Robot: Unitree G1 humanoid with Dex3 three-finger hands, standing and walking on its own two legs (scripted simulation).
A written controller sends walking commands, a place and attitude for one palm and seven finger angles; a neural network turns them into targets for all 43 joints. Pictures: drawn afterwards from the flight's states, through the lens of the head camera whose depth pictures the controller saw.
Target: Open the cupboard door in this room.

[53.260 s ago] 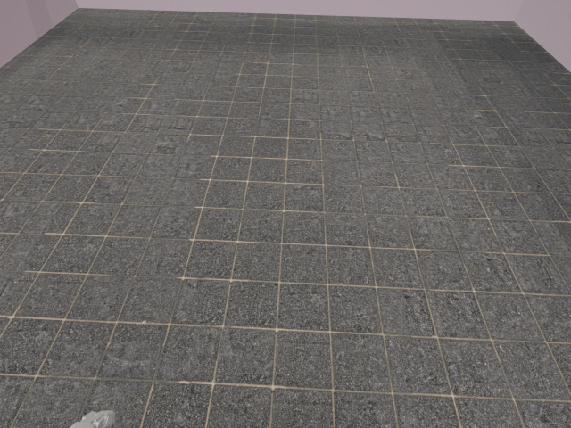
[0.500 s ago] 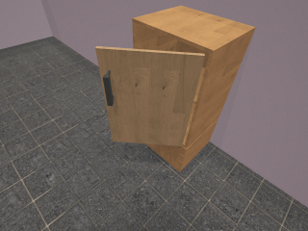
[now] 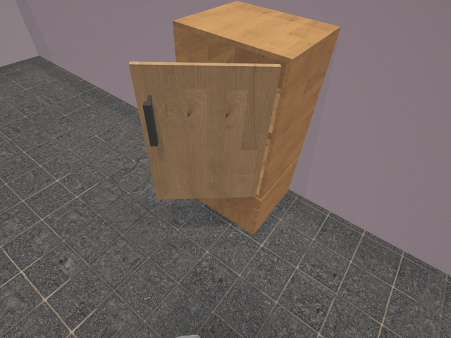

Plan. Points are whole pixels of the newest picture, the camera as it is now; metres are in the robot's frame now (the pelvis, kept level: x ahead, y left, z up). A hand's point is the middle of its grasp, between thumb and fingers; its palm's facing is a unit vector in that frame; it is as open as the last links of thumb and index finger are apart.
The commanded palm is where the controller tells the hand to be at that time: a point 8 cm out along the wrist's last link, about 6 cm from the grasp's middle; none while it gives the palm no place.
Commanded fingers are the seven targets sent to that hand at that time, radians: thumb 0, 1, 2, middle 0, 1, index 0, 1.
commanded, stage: come to a stop and stand still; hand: left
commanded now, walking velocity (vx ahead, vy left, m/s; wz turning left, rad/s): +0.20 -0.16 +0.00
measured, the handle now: (151, 121) +0.73 +0.25 -0.03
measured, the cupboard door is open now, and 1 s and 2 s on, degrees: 41 41 41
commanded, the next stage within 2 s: look again from close up in 1.14 s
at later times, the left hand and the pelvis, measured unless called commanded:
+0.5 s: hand out of the picture +0.04 +0.19 -0.17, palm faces -0.01 -0.98 -0.19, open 7.3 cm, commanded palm none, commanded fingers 0.00 0.90 0.90 -0.20 -0.30 -0.20 -0.30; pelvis -0.02 +0.01 +0.00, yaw +0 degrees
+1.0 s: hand out of the picture -0.01 +0.12 -0.17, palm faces +0.05 -0.99 -0.12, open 7.4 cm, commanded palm none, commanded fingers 0.00 0.90 0.90 -0.20 -0.30 -0.20 -0.30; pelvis +0.02 -0.02 +0.00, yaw +1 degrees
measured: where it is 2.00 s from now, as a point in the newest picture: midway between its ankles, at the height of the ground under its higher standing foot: outside the picture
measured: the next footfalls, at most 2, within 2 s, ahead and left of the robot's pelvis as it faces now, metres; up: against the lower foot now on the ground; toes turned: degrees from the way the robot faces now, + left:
left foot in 0.10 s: +0.07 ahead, +0.12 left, +0.00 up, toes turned +4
right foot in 0.52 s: +0.01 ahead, -0.12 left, +0.00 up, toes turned -3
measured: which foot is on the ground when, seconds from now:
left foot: up 0.00-0.08, down 0.10-1.00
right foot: down 0.00-0.10, up 0.12-0.50, down 0.52-1.00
